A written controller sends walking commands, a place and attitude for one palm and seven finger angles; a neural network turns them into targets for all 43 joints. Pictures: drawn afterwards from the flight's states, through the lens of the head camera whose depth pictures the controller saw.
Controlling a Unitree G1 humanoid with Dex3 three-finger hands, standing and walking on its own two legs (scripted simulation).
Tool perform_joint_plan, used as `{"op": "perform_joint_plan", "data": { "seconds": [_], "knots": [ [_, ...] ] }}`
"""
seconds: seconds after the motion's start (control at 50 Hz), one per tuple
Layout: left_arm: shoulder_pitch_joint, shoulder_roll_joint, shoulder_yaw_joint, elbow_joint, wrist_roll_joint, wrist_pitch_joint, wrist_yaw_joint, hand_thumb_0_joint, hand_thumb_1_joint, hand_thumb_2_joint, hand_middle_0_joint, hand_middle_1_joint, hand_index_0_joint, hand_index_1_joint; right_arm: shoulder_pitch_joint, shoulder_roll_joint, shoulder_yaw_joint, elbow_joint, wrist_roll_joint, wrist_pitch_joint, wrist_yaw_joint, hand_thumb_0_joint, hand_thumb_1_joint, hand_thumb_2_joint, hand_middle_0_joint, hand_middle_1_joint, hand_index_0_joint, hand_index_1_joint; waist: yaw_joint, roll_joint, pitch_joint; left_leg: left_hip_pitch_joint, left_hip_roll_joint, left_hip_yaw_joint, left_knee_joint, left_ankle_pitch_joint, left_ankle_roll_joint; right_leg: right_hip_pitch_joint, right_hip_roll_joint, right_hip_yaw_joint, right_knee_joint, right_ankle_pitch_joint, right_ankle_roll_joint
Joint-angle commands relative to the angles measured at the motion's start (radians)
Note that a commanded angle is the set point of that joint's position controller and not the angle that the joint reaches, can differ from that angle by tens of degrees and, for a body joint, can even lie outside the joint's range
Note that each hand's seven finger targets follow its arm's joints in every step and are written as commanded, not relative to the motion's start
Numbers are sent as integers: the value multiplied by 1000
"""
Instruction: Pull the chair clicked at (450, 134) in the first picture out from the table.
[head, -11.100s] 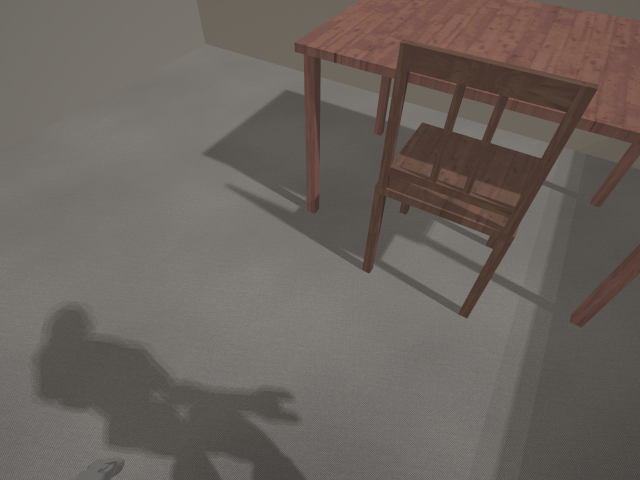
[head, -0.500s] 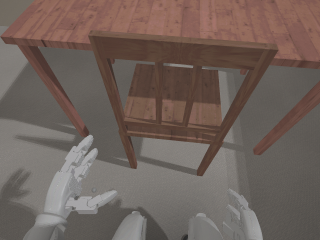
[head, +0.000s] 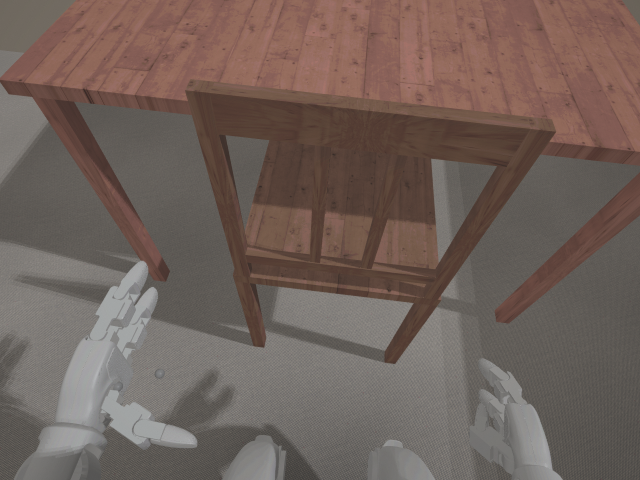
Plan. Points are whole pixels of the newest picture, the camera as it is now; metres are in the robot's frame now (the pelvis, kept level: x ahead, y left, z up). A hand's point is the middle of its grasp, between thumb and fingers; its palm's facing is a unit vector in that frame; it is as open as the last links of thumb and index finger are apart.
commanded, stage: raise the hand toward the chair's back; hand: left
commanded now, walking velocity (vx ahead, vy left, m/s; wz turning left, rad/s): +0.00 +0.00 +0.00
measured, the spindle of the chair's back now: (318, 211) +0.49 +0.04 -0.01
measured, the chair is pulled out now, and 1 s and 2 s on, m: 0.00 0.00 0.00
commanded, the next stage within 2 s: aim the fingers beside a spindle in 0.78 s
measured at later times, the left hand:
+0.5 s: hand (145, 346) +0.25 +0.21 +0.05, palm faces -0.04 -1.00 -0.06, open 16.9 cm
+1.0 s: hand (149, 355) +0.24 +0.20 +0.05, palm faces -0.04 -1.00 -0.07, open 16.9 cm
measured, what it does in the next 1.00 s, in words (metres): stands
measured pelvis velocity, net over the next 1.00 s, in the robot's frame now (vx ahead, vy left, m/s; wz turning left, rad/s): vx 0.00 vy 0.00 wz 0.00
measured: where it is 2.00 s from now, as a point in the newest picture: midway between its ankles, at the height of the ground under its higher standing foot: outside the picture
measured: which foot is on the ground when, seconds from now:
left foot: down 0.00-1.00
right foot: down 0.00-1.00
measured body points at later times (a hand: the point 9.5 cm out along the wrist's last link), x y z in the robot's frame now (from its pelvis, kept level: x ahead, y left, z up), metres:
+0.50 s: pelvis +0.01 +0.00 +0.01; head +0.08 +0.01 +0.45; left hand +0.25 +0.26 +0.05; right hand +0.17 -0.25 -0.06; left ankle +0.00 +0.11 -0.65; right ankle +0.03 -0.13 -0.65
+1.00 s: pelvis +0.00 +0.00 +0.01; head +0.07 +0.01 +0.45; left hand +0.24 +0.26 +0.05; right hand +0.18 -0.24 -0.07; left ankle +0.00 +0.11 -0.65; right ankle +0.03 -0.13 -0.65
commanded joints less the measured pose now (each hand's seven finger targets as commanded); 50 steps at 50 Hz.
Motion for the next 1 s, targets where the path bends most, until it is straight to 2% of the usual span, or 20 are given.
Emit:
{"op": "perform_joint_plan", "data": {
  "seconds": [0.0,0.16,0.18,0.22,0.28,0.34,0.38,0.44,0.48,0.52,0.54,0.66,0.68,0.72,0.8,0.88,0.92,0.94,0.98],
  "knots": [
    [-59,130,95,-195,-31,-59,-23,0,-500,300,-60,-80,-60,-80,-1,-148,-59,-132,0,-51,-12,0,-900,-900,200,300,200,300,-4,54,-249,180,-15,-30,-198,355,-6,181,38,27,-144,230,-33],
    [-123,143,130,-127,-60,-50,-68,0,-500,300,-60,-80,-60,-80,3,-157,-56,-111,2,-59,-13,0,-900,-900,200,300,200,300,-8,35,-243,173,-16,-27,-203,348,-8,194,36,32,-161,235,-31],
    [-130,161,145,-115,-59,-47,-71,0,-500,300,-60,-80,-60,-80,1,-161,-58,-109,3,-59,-14,0,-900,-900,200,300,200,300,-9,32,-238,175,-15,-29,-204,351,-7,191,38,30,-161,235,-31],
    [-147,169,152,-121,-65,-48,-80,0,-500,300,-60,-80,-60,-80,6,-163,-56,-108,3,-61,-14,0,-900,-900,200,300,200,300,-4,59,-249,184,-18,-26,-212,364,-10,208,35,34,-165,245,-33],
    [-142,174,169,-110,-76,-48,-87,0,-500,300,-60,-80,-60,-80,11,-166,-61,-103,2,-65,-13,0,-900,-900,200,300,200,300,0,43,-276,200,-17,-27,-212,403,-9,227,36,33,-166,282,-33],
    [-128,157,154,-110,-74,-51,-89,0,-500,300,-60,-80,-60,-80,17,-166,-65,-100,2,-68,-7,0,-900,-900,200,300,200,300,0,60,-271,224,-14,-30,-218,446,-17,222,34,26,-162,304,-31],
    [-119,163,161,-86,-74,-49,-87,0,-500,300,-60,-80,-60,-80,14,-168,-69,-97,2,-66,-5,0,-900,-900,200,300,200,300,-3,30,-249,204,-13,-30,-219,422,-15,217,36,25,-167,291,-31],
    [-138,157,154,-84,-74,-56,-86,0,-500,300,-60,-80,-60,-80,11,-171,-67,-101,3,-64,-3,0,-900,-900,200,300,200,300,-4,48,-223,185,-17,-24,-228,360,-14,204,34,29,-175,238,-32],
    [-143,173,167,-93,-74,-67,-81,0,-500,300,-60,-80,-60,-80,13,-172,-68,-102,1,-65,-4,0,-900,-900,200,300,200,300,-3,38,-235,181,-16,-25,-224,350,-10,209,36,34,-177,233,-33],
    [-147,172,160,-113,-69,-75,-77,0,-500,300,-60,-80,-60,-80,15,-170,-67,-106,2,-66,-1,0,-900,-900,200,300,200,300,-1,68,-243,200,-15,-27,-230,360,-14,203,34,31,-173,230,-33],
    [-146,171,162,-116,-70,-78,-76,0,-500,300,-60,-80,-60,-80,18,-170,-67,-106,0,-66,-1,0,-900,-900,200,300,200,300,0,58,-254,202,-16,-28,-230,371,-15,211,34,30,-172,239,-34],
    [-157,163,148,-89,-70,-75,-82,0,-500,300,-60,-80,-60,-80,9,-172,-62,-103,3,-64,-4,0,-900,-900,200,300,200,300,-12,56,-209,174,-17,-27,-231,301,-9,185,36,34,-186,183,-32],
    [-157,171,154,-82,-67,-73,-83,0,-500,300,-60,-80,-60,-80,8,-172,-62,-104,3,-64,-5,0,-900,-900,200,300,200,300,-13,45,-212,169,-16,-26,-229,290,-6,188,37,36,-188,174,-32],
    [-164,176,156,-103,-69,-74,-86,0,-500,300,-60,-80,-60,-80,8,-172,-60,-107,3,-68,-5,0,-900,-900,200,300,200,300,-8,67,-230,182,-18,-28,-233,298,-7,196,36,37,-187,179,-33],
    [-157,173,159,-104,-71,-73,-87,0,-500,300,-60,-80,-60,-80,10,-169,-59,-105,1,-71,-7,0,-900,-900,200,300,200,300,-8,52,-242,190,-18,-30,-231,311,-8,199,38,35,-185,191,-31],
    [-179,170,152,-83,-68,-72,-88,0,-500,300,-60,-80,-60,-80,7,-170,-57,-98,2,-73,-9,0,-900,-900,200,300,200,300,-15,45,-216,174,-18,-30,-225,299,-7,184,39,34,-182,182,-31],
    [-195,137,114,-72,-62,-74,-91,0,-500,300,-60,-80,-60,-80,7,-171,-55,-99,1,-76,-8,0,-900,-900,200,300,200,300,-21,46,-209,164,-19,-30,-222,285,-7,167,36,34,-178,170,-30],
    [-225,139,112,-70,-65,-76,-91,0,-500,300,-60,-80,-60,-80,9,-172,-55,-95,1,-78,-9,0,-900,-900,200,300,200,300,-27,42,-205,157,-19,-29,-214,265,-6,155,36,38,-182,154,-28],
    [-236,150,115,-51,-56,-77,-88,0,-500,300,-60,-80,-60,-80,12,-177,-55,-93,0,-79,-10,0,-900,-900,200,300,200,300,-24,34,-208,149,-19,-32,-211,264,-5,148,36,38,-174,149,-30]
  ]
}}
